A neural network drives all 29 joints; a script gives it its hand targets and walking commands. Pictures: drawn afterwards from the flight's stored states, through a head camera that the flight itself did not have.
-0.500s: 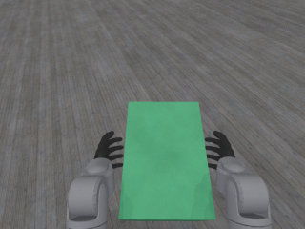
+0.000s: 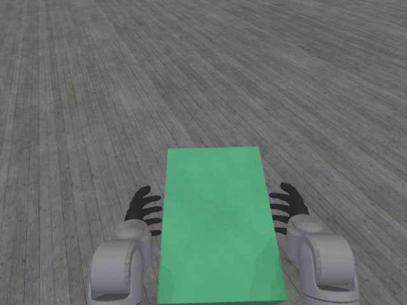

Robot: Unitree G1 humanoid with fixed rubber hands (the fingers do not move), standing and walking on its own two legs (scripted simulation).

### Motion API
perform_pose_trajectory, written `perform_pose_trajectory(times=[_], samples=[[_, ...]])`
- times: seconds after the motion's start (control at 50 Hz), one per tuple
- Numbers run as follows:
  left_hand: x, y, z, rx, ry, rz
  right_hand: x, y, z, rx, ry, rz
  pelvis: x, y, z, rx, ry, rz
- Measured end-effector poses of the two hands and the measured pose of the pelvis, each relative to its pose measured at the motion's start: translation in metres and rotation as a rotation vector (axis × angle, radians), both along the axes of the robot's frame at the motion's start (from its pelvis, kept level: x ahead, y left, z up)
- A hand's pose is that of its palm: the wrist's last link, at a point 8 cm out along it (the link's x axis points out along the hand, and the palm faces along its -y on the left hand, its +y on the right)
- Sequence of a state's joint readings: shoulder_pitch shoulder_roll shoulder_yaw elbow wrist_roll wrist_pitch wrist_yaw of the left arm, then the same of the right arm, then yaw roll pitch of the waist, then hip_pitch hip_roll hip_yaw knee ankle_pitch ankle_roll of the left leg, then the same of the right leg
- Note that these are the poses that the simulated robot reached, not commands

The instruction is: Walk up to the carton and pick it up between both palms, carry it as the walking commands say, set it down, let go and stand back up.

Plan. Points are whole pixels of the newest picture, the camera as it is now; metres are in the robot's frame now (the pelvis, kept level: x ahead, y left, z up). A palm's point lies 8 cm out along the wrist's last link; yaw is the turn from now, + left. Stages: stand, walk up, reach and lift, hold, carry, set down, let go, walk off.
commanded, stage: carry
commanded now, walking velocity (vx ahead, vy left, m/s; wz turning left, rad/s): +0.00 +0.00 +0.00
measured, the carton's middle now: (215, 227) +0.30 +0.01 +0.01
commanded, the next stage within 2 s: none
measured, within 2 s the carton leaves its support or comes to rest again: neither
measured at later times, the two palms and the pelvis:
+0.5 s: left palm (150, 222) +0.25 +0.12 +0.10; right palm (310, 220) +0.26 -0.15 +0.10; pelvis +0.00 -0.02 +0.00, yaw +1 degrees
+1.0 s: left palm (155, 223) +0.26 +0.11 +0.10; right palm (314, 220) +0.27 -0.16 +0.10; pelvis +0.01 -0.03 +0.00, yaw +2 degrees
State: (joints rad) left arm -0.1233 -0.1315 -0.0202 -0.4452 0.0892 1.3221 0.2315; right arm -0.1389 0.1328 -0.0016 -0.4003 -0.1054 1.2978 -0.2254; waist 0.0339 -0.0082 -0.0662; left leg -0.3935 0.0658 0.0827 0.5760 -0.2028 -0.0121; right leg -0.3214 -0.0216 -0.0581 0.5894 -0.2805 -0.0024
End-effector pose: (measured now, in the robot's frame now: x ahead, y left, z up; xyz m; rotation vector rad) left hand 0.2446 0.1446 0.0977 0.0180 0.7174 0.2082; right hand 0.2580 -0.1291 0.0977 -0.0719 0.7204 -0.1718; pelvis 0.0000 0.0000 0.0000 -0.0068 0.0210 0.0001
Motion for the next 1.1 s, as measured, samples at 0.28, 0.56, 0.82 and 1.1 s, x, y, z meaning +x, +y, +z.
perform_pose_trajectory(times=[0.28,0.56,0.82,1.1], samples=[[0.006,-0.019,0.007,0.035,-0.002,-0.019,-0.007,-0.018,0.008,0.017,-0.006,-0.024,-0.002,-0.012,0.001,0.005,-0.005,0.010],[0.011,-0.024,0.002,0.025,0.003,0.010,0.008,-0.023,0.002,0.015,-0.003,0.002,0.003,-0.024,-0.001,0.002,-0.003,0.022],[0.012,-0.029,-0.001,0.021,0.001,0.010,0.009,-0.029,0.000,0.017,-0.006,0.006,0.006,-0.030,-0.003,0.005,-0.005,0.026],[0.012,-0.031,-0.003,0.023,0.000,0.012,0.009,-0.031,-0.002,0.017,-0.008,0.013,0.006,-0.033,-0.003,0.008,-0.005,0.029]])
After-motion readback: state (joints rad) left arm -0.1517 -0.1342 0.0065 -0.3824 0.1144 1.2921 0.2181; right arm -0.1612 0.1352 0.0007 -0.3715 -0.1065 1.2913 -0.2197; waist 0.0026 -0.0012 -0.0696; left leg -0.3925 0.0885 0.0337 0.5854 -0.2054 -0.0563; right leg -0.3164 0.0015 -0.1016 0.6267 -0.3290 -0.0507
